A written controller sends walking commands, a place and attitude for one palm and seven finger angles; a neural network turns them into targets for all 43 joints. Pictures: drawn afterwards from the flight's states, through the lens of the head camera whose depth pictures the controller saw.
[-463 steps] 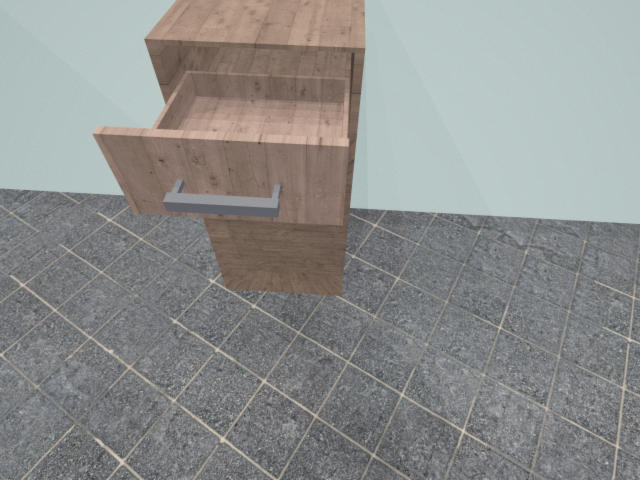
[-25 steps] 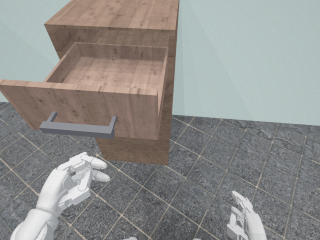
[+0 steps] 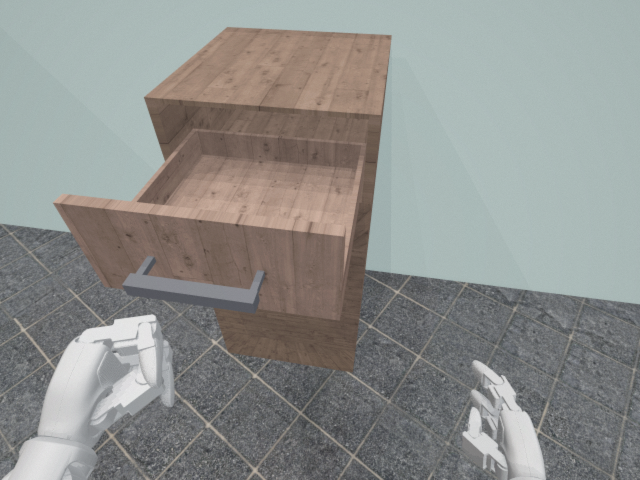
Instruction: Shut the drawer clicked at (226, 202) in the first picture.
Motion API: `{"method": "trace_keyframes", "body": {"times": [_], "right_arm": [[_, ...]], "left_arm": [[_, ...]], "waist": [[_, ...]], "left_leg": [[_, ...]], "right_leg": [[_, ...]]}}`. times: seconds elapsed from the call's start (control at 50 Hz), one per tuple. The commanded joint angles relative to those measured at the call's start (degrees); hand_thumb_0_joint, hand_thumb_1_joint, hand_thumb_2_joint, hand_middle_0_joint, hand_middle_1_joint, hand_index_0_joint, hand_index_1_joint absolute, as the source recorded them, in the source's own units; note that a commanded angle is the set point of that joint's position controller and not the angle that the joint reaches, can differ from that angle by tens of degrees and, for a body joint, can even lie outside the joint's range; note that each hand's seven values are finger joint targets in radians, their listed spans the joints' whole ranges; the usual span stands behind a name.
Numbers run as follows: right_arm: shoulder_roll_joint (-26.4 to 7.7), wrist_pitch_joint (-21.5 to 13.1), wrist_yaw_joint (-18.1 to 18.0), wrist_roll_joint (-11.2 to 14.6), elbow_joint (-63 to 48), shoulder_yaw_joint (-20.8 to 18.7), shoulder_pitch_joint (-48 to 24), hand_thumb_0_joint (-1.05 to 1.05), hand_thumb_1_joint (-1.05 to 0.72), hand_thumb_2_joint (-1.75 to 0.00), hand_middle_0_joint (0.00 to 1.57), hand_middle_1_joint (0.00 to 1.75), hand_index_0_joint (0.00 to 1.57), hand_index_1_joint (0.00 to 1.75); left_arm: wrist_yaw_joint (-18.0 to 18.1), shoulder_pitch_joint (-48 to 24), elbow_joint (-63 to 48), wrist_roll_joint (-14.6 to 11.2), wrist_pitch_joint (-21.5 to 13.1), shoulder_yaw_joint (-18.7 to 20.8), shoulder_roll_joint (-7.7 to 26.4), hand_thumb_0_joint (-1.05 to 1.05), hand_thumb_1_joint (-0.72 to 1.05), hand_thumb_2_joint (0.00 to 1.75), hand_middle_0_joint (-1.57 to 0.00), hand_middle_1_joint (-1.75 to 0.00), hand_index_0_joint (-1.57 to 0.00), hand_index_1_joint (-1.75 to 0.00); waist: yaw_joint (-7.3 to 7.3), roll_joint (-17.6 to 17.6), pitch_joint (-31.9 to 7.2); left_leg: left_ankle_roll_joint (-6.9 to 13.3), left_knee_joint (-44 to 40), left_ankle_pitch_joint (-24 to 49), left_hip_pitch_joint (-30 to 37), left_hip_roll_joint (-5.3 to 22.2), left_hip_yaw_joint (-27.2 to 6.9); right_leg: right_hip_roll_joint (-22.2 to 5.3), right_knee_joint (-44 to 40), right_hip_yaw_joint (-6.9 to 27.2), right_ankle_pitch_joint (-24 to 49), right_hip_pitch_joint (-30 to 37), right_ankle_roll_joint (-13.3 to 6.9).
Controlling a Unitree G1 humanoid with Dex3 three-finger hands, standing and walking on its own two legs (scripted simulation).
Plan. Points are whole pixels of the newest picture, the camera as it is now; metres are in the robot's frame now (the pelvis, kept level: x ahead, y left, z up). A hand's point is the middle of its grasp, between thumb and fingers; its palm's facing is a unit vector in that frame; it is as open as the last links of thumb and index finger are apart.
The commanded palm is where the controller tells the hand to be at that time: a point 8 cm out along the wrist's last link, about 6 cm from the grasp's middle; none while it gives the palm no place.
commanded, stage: raise the hand and make a fist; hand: left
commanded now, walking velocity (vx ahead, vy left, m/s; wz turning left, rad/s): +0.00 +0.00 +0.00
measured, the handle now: (197, 281) +0.35 +0.21 +0.07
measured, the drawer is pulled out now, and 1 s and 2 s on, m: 0.30 0.30 0.30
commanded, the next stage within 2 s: bring the fist close to the handle in 0.68 s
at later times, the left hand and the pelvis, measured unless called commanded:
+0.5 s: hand (142, 370) +0.18 +0.18 +0.16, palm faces -0.01 -0.99 -0.14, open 3.3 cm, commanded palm +0.13 +0.24 +0.17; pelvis +0.00 -0.03 +0.02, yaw +0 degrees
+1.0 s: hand (138, 354) +0.20 +0.20 +0.15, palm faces +0.01 -1.00 -0.09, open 3.3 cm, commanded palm +0.16 +0.24 +0.15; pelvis +0.00 -0.02 +0.02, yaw -1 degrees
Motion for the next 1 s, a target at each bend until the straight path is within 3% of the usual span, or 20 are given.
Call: {"method": "trace_keyframes", "body": {"times": [0.0, 0.02, 0.08, 0.22, 0.24, 0.26, 0.32, 0.36, 0.44, 0.48, 0.52, 0.62, 0.7, 0.72, 0.74, 0.76, 0.78, 0.88, 0.92, 0.98], "right_arm": [[-6.5, -2.9, -0.6, 0.9, -10.1, -2.0, -5.6, 0.0, -0.9, -0.9, 0.2, 0.3, 0.2, 0.3], [-6.5, -2.6, -0.8, 0.8, -9.8, -1.8, -6.4, 0.0, -0.9, -0.9, 0.2, 0.3, 0.2, 0.3], [-6.3, -2.6, -1.1, 0.8, -10.2, -1.2, -6.4, 0.0, -0.9, -0.9, 0.2, 0.3, 0.2, 0.3], [-6.3, -4.1, -1.6, 1.1, -8.4, -0.5, -7.5, 0.0, -0.9, -0.9, 0.2, 0.3, 0.2, 0.3], [-6.2, -4.2, -1.7, 1.3, -8.1, -0.2, -7.0, 0.0, -0.9, -0.9, 0.2, 0.3, 0.2, 0.3], [-6.6, -4.4, -1.9, 1.4, -7.7, -0.2, -6.9, 0.0, -0.9, -0.9, 0.2, 0.3, 0.2, 0.3], [-7.3, -5.1, -2.4, 1.8, -7.4, -0.3, -8.3, 0.0, -0.9, -0.9, 0.2, 0.3, 0.2, 0.3], [-7.9, -5.2, -2.7, 1.9, -6.9, -0.5, -7.5, 0.0, -0.9, -0.9, 0.2, 0.3, 0.2, 0.3], [-7.6, -6.0, -2.6, 1.4, -7.2, -0.6, -7.9, 0.0, -0.9, -0.9, 0.2, 0.3, 0.2, 0.3], [-7.5, -6.3, -2.6, 1.3, -7.1, -0.8, -7.4, 0.0, -0.9, -0.9, 0.2, 0.3, 0.2, 0.3], [-7.5, -6.8, -2.7, 1.1, -6.3, -0.8, -7.5, 0.0, -0.9, -0.9, 0.2, 0.3, 0.2, 0.3], [-8.2, -8.1, -3.2, 1.4, -5.2, -0.8, -7.6, 0.0, -0.9, -0.9, 0.2, 0.3, 0.2, 0.3], [-8.8, -8.4, -3.6, 1.8, -5.2, -1.0, -7.0, 0.0, -0.9, -0.9, 0.2, 0.3, 0.2, 0.3], [-8.9, -8.4, -3.6, 1.6, -4.9, -1.1, -7.6, 0.0, -0.9, -0.9, 0.2, 0.3, 0.2, 0.3], [-8.9, -8.4, -3.6, 1.5, -5.0, -1.1, -7.1, 0.0, -0.9, -0.9, 0.2, 0.3, 0.2, 0.3], [-8.9, -8.6, -3.6, 1.5, -5.3, -1.2, -7.4, 0.0, -0.9, -0.9, 0.2, 0.3, 0.2, 0.3], [-8.9, -8.5, -3.6, 1.4, -5.2, -1.1, -7.1, 0.0, -0.9, -0.9, 0.2, 0.3, 0.2, 0.3], [-8.7, -8.7, -3.2, 0.6, -4.5, -1.2, -6.6, 0.0, -0.9, -0.9, 0.2, 0.3, 0.2, 0.3], [-8.7, -8.6, -2.9, 0.3, -3.9, -1.4, -6.5, 0.0, -0.9, -0.9, 0.2, 0.3, 0.2, 0.3], [-8.6, -8.2, -2.5, 0.2, -4.0, -1.5, -6.0, 0.0, -0.9, -0.9, 0.2, 0.3, 0.2, 0.3]], "left_arm": [[-1.5, -1.8, -13.7, -0.4, 2.7, 3.3, 6.9, 0.0, 0.9, 0.9, -1.4, -1.6, -1.4, -1.6], [-1.5, -2.0, -12.7, -0.5, 3.9, 4.2, 7.5, 0.0, 0.9, 0.9, -1.4, -1.6, -1.4, -1.6], [-1.6, -4.7, -16.4, -1.4, 4.9, 6.5, 8.8, 0.0, 0.9, 0.9, -1.4, -1.6, -1.4, -1.6], [-2.0, -5.5, -15.8, -4.3, 4.7, 13.9, 12.6, 0.0, 0.9, 0.9, -1.4, -1.6, -1.4, -1.6], [-2.8, -6.3, -14.7, -4.6, 5.2, 12.3, 11.3, 0.0, 0.9, 0.9, -1.4, -1.6, -1.4, -1.6], [-3.4, -7.9, -14.0, -5.1, 5.6, 14.0, 13.1, 0.0, 0.9, 0.9, -1.4, -1.6, -1.4, -1.6], [-6.1, -7.3, -9.2, -6.6, 7.8, 11.4, 9.6, 0.0, 0.9, 0.9, -1.4, -1.6, -1.4, -1.6], [-7.3, -8.6, -6.7, -7.2, 9.0, 13.5, 12.1, 0.0, 0.9, 0.9, -1.4, -1.6, -1.4, -1.6], [-6.8, -8.1, -10.1, -6.4, 7.4, 16.6, 15.2, 0.0, 0.9, 0.9, -1.4, -1.6, -1.4, -1.6], [-6.1, -8.4, -10.6, -6.5, 5.6, 19.2, 17.1, 0.0, 0.9, 0.9, -1.4, -1.6, -1.4, -1.6], [-5.5, -9.3, -10.9, -7.1, 3.9, 21.0, 18.0, 0.0, 0.9, 0.9, -1.4, -1.6, -1.4, -1.6], [-6.9, -10.7, -5.5, -8.2, 3.0, 18.1, 14.8, 0.0, 0.9, 0.9, -1.4, -1.6, -1.4, -1.6], [-9.1, -12.7, -1.6, -8.0, 5.3, 16.4, 15.2, 0.0, 0.9, 0.9, -1.4, -1.6, -1.4, -1.6], [-9.1, -13.0, -1.8, -7.6, 5.4, 16.3, 15.2, 0.0, 0.9, 0.9, -1.4, -1.6, -1.4, -1.6], [-9.2, -13.4, -1.8, -7.5, 5.6, 16.3, 15.4, 0.0, 0.9, 0.9, -1.4, -1.6, -1.4, -1.6], [-9.2, -14.0, -2.5, -7.3, 5.6, 17.3, 16.6, 0.0, 0.9, 0.9, -1.4, -1.6, -1.4, -1.6], [-9.0, -14.5, -2.2, -7.2, 5.5, 18.0, 17.1, 0.0, 0.9, 0.9, -1.4, -1.6, -1.4, -1.6], [-7.6, -15.2, -2.5, -7.1, 3.0, 16.5, 14.2, 0.0, 0.9, 0.9, -1.4, -1.6, -1.4, -1.6], [-6.9, -14.5, -1.7, -6.4, 2.4, 15.9, 13.4, 0.0, 0.9, 0.9, -1.4, -1.6, -1.4, -1.6], [-6.7, -14.9, -0.5, -5.1, 2.5, 11.5, 10.2, 0.0, 0.9, 0.9, -1.4, -1.6, -1.4, -1.6]], "waist": [[0.17, 0.6, -1.1], [0.31, -0.8, 0.3], [0.56, -1.2, -0.9], [1.57, 1.5, -2.3], [1.0, 1.7, -0.7], [0.99, 0.5, -0.7], [0.62, -2.1, 2.4], [0.65, -4.2, 2.8], [1.56, -1.4, 0.1], [1.8, -1.8, -0.9], [1.85, 0.7, -1.1], [0.95, 1.4, 2.9], [0.42, -3.5, 4.6], [0.58, -2.6, 5.0], [0.45, -4.2, 5.1], [0.83, -2.4, 3.5], [0.83, -3.0, 2.3], [0.76, -0.9, -0.9], [0.77, -0.4, -0.9], [0.04, 0.6, 0.5]], "left_leg": [[0.7, -10.8, 17.5, 3.3, -0.4, -1.0], [0.8, -11.1, 17.3, 2.9, -0.4, -1.1], [0.8, -12.2, 17.8, 5.3, -0.5, -1.1], [0.6, -13.2, 18.9, 8.3, -0.8, -0.4], [0.6, -13.7, 18.3, 8.3, -0.9, -0.2], [0.7, -14.1, 18.3, 8.4, -0.9, -0.4], [1.0, -14.1, 16.0, 8.1, -0.9, -0.3], [1.1, -14.4, 14.7, 7.5, -1.0, -0.3], [1.2, -14.4, 16.0, 8.6, -1.3, -0.1], [1.1, -14.3, 17.0, 9.1, -1.2, 0.0], [0.9, -13.8, 16.6, 9.4, -1.1, 0.3], [0.8, -14.0, 14.1, 9.1, -1.0, 0.3], [1.1, -14.6, 11.8, 7.9, -0.9, 0.0], [1.2, -14.4, 11.4, 8.0, -0.8, 0.0], [1.3, -14.8, 11.6, 7.8, -0.9, -0.3], [1.3, -14.7, 12.4, 8.5, -0.9, -0.2], [1.3, -14.8, 13.0, 8.8, -1.0, -0.2], [1.2, -14.7, 16.8, 10.3, -1.3, 0.0], [1.1, -14.5, 17.7, 10.0, -1.2, 0.4], [1.1, -14.9, 17.3, 9.1, -1.3, 0.4]], "right_leg": [[2.2, -7.4, -1.6, 16.2, 3.5, -1.4], [2.4, -8.1, -1.5, 16.2, 4.0, -1.4], [2.5, -9.1, -1.7, 16.7, 5.1, -1.3], [2.5, -12.0, -0.9, 19.0, 8.4, -1.4], [2.5, -12.7, -0.9, 18.8, 7.6, -1.3], [2.5, -13.1, -0.7, 19.1, 8.3, -1.2], [2.5, -14.9, 0.5, 17.1, 7.0, -0.7], [2.4, -16.0, 1.5, 14.8, 6.5, -0.3], [1.8, -16.6, 2.7, 14.0, 8.4, -0.3], [1.8, -16.2, 2.5, 15.0, 9.3, -0.4], [1.4, -17.0, 3.6, 14.5, 9.5, -0.3], [1.2, -18.7, 4.6, 11.5, 7.8, 0.0], [1.2, -19.8, 5.6, 7.4, 6.1, 0.5], [1.0, -20.4, 6.1, 5.9, 6.1, 0.5], [1.1, -20.2, 5.7, 5.8, 5.9, 0.4], [1.0, -19.7, 5.8, 6.8, 6.5, 0.3], [1.2, -19.1, 5.1, 7.5, 7.0, 0.2], [1.5, -16.0, 2.1, 14.9, 8.6, -0.2], [1.6, -15.4, 1.7, 16.8, 8.8, -0.4], [1.7, -14.4, 0.7, 17.3, 7.3, -0.5]]}}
